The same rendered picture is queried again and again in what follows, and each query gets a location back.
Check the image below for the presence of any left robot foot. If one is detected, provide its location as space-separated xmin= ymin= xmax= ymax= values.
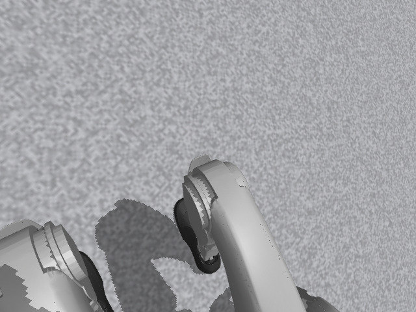
xmin=79 ymin=251 xmax=114 ymax=312

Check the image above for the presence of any right robot foot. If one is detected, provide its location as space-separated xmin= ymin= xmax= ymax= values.
xmin=174 ymin=198 xmax=221 ymax=274

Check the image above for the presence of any right robot hand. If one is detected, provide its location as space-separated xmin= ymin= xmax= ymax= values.
xmin=296 ymin=286 xmax=340 ymax=312

